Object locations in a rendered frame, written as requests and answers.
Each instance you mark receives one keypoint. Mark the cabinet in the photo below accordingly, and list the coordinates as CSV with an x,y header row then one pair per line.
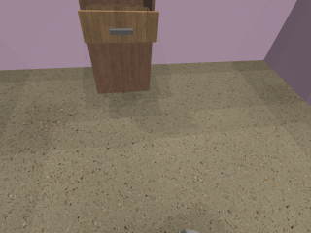
x,y
120,67

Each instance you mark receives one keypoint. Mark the drawer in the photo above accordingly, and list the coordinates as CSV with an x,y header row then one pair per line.
x,y
96,22

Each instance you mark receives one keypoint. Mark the handle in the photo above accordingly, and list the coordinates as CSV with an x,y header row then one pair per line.
x,y
121,31

